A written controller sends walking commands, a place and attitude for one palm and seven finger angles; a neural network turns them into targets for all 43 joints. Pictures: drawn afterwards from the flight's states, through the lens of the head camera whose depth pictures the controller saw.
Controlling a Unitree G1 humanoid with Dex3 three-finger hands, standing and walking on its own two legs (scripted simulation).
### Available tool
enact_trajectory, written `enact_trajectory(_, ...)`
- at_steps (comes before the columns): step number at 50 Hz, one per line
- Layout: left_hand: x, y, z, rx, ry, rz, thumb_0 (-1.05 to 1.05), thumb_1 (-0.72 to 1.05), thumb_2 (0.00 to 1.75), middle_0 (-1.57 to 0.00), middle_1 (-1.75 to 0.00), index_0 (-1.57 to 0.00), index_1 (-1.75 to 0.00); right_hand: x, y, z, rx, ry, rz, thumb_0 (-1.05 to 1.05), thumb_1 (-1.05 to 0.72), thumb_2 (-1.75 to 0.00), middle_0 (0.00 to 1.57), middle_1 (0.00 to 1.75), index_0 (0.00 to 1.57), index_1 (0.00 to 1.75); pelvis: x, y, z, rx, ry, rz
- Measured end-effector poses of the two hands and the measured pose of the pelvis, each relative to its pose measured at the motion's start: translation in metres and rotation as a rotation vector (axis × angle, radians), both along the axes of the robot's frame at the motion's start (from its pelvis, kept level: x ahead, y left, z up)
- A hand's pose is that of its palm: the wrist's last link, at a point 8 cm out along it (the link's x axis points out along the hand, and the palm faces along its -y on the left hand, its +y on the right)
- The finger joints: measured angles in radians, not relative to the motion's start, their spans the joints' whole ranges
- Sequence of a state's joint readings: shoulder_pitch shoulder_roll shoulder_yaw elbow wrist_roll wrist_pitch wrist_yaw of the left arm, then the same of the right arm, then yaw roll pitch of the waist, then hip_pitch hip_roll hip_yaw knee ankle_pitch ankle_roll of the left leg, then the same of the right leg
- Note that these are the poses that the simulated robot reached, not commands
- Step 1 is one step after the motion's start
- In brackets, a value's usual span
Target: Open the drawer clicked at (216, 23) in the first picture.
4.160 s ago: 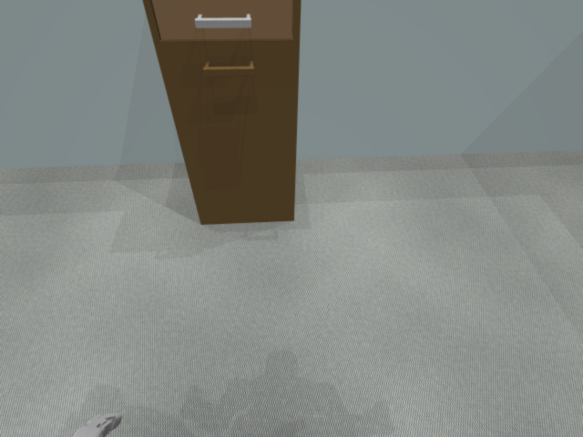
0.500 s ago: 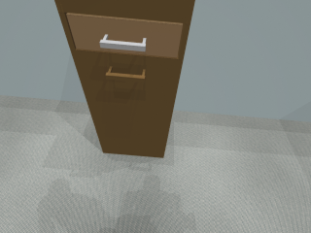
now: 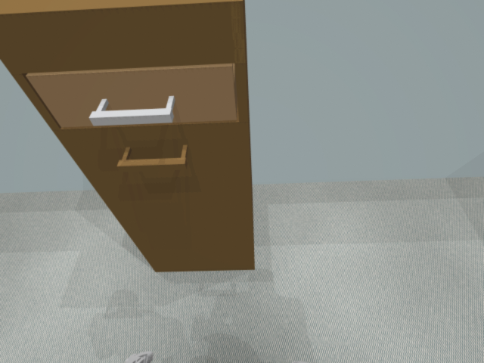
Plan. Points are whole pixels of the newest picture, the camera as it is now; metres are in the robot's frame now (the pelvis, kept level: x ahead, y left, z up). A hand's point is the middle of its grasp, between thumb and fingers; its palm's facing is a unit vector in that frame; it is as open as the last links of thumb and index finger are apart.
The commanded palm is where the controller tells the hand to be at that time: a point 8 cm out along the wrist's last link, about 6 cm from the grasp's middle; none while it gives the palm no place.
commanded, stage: come to a stop and stand still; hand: left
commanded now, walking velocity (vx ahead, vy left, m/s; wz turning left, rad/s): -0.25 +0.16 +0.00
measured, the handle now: (134, 109) +0.54 +0.22 +0.13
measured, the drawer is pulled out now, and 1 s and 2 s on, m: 0.00 0.00 0.00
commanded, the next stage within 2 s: look again from close up in 0.88 s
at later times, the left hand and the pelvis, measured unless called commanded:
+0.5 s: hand out of the picture -0.03 +0.28 -0.16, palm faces +0.06 -0.95 -0.29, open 7.4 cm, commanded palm none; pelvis -0.05 +0.07 -0.01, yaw -1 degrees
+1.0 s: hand out of the picture -0.07 +0.26 -0.16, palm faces +0.03 -0.98 -0.21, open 7.3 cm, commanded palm none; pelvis -0.08 +0.09 +0.01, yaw +1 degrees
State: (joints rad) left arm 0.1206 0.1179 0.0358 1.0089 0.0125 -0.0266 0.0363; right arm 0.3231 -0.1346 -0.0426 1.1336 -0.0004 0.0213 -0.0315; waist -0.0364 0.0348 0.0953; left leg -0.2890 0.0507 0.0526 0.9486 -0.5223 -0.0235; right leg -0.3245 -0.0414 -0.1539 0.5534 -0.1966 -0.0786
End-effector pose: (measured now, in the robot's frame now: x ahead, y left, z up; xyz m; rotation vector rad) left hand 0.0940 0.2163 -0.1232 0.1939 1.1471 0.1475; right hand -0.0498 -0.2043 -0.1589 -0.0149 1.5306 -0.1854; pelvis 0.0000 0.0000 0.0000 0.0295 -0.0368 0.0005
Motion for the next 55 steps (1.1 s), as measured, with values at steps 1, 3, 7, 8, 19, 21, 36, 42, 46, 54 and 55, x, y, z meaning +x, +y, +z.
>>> enact_trajectory(1,-0.001,0.001,0.001,0.005,0.000,0.013,-0.02,0.93,0.89,-0.20,-0.30,-0.21,-0.30,0.009,-0.003,0.001,-0.005,-0.011,0.012,0.00,-0.91,-0.90,0.20,0.30,0.20,0.30,0.000,-0.001,0.001,0.001,0.003,0.003)
enact_trajectory(3,-0.005,0.006,0.003,0.014,0.009,0.024,-0.02,0.93,0.89,-0.20,-0.30,-0.21,-0.30,0.026,-0.009,0.003,-0.018,-0.039,0.035,0.00,-0.91,-0.90,0.20,0.30,0.20,0.30,-0.002,0.000,0.003,0.003,0.008,0.006)
enact_trajectory(7,-0.023,0.019,0.003,0.026,0.041,0.044,-0.02,0.93,0.89,-0.20,-0.30,-0.21,-0.30,0.059,-0.018,0.007,-0.050,-0.117,0.076,0.00,-0.91,-0.90,0.20,0.30,0.20,0.30,-0.011,0.006,0.005,0.003,0.016,0.006)
enact_trajectory(8,-0.029,0.024,0.003,0.029,0.050,0.049,-0.02,0.92,0.89,-0.20,-0.30,-0.21,-0.30,0.066,-0.019,0.009,-0.059,-0.139,0.084,0.00,-0.91,-0.90,0.20,0.30,0.20,0.30,-0.013,0.008,0.005,0.003,0.016,0.006)
enact_trajectory(19,-0.100,0.088,-0.015,0.043,0.096,0.089,0.00,0.91,0.89,-0.20,-0.30,-0.20,-0.30,0.086,0.010,0.026,-0.147,-0.395,0.132,0.00,-0.91,-0.90,0.19,0.30,0.20,0.30,-0.041,0.056,-0.007,-0.013,-0.016,0.002)
enact_trajectory(21,-0.111,0.097,-0.011,0.048,0.107,0.084,0.00,0.91,0.89,-0.20,-0.30,-0.20,-0.30,0.080,0.022,0.026,-0.132,-0.421,0.124,0.00,-0.91,-0.90,0.19,0.30,0.20,0.30,-0.043,0.063,-0.005,-0.011,-0.029,-0.015)
enact_trajectory(36,-0.177,0.098,-0.003,0.007,0.191,0.061,0.00,0.90,0.90,-0.19,-0.30,-0.20,-0.30,-0.009,0.064,0.010,-0.048,-0.257,0.119,0.00,-0.93,-0.90,0.20,0.30,0.20,0.30,-0.079,0.087,0.002,-0.013,-0.003,-0.007)
enact_trajectory(42,-0.174,0.093,-0.007,-0.026,0.182,0.051,0.01,0.91,0.89,-0.20,-0.30,-0.20,-0.30,-0.057,0.068,0.014,-0.055,-0.130,0.103,0.00,-0.92,-0.90,0.20,0.30,0.20,0.30,-0.082,0.090,0.005,-0.013,-0.009,0.000)
enact_trajectory(46,-0.173,0.094,-0.007,-0.025,0.178,0.053,0.01,0.92,0.89,-0.20,-0.30,-0.20,-0.30,-0.070,0.071,0.014,-0.049,-0.091,0.097,0.01,-0.91,-0.90,0.20,0.30,0.20,0.30,-0.082,0.090,0.006,-0.013,-0.013,0.005)
enact_trajectory(54,-0.175,0.089,-0.007,-0.027,0.188,0.064,0.00,0.91,0.89,-0.19,-0.30,-0.20,-0.30,-0.058,0.073,0.012,-0.035,-0.111,0.104,0.01,-0.91,-0.90,0.20,0.30,0.20,0.30,-0.080,0.087,0.006,-0.013,-0.009,0.010)
enact_trajectory(55,-0.176,0.088,-0.007,-0.028,0.192,0.066,0.00,0.91,0.89,-0.19,-0.30,-0.20,-0.30,-0.055,0.073,0.012,-0.033,-0.118,0.105,0.01,-0.91,-0.90,0.20,0.30,0.20,0.30,-0.080,0.086,0.006,-0.012,-0.008,0.011)
